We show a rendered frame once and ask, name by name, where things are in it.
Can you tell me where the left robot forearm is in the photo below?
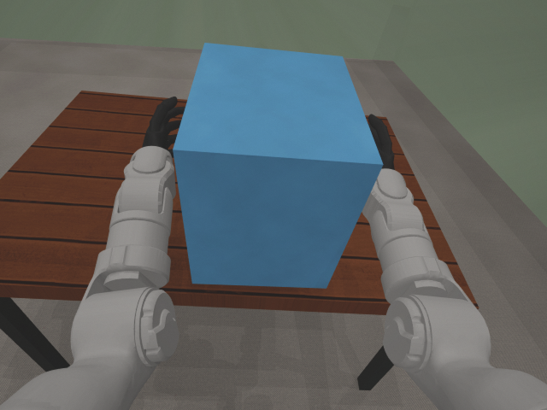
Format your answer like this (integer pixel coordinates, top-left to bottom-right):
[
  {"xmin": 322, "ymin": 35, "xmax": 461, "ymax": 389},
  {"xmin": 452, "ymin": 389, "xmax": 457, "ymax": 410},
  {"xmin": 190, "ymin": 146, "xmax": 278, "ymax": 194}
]
[{"xmin": 71, "ymin": 146, "xmax": 176, "ymax": 356}]

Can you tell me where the carton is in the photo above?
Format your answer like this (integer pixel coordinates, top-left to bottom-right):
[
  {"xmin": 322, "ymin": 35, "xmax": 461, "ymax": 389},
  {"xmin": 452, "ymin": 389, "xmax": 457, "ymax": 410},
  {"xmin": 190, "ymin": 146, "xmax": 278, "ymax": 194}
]
[{"xmin": 173, "ymin": 43, "xmax": 384, "ymax": 289}]

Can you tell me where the table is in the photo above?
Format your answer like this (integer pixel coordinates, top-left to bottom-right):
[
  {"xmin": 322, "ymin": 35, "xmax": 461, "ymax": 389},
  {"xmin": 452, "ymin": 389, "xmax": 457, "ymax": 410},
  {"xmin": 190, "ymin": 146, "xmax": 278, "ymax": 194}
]
[{"xmin": 0, "ymin": 91, "xmax": 479, "ymax": 390}]

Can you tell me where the robot left upper arm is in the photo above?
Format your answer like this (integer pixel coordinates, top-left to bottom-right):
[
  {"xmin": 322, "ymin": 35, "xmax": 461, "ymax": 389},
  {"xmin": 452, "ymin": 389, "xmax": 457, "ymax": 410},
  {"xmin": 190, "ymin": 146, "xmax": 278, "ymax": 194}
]
[{"xmin": 0, "ymin": 287, "xmax": 179, "ymax": 410}]

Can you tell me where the robot right hand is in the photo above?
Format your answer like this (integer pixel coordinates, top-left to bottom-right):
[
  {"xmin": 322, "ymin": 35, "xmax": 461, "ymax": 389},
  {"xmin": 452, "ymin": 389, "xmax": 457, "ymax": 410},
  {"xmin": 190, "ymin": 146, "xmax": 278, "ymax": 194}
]
[{"xmin": 368, "ymin": 114, "xmax": 395, "ymax": 170}]

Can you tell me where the robot right upper arm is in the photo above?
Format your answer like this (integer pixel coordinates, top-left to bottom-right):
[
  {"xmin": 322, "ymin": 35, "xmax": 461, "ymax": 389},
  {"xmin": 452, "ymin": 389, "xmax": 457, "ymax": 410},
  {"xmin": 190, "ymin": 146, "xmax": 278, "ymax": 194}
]
[{"xmin": 383, "ymin": 294, "xmax": 547, "ymax": 410}]

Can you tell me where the robot left hand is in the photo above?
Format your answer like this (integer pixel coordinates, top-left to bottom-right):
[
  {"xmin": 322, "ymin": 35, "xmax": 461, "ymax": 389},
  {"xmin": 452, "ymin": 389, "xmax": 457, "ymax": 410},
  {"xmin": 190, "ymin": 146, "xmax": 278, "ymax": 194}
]
[{"xmin": 142, "ymin": 97, "xmax": 185, "ymax": 158}]

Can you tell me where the right robot forearm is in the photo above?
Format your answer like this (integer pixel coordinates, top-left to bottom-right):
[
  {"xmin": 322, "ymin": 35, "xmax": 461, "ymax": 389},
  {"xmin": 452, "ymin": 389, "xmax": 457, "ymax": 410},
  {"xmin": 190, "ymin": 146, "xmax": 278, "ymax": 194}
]
[{"xmin": 362, "ymin": 168, "xmax": 491, "ymax": 355}]

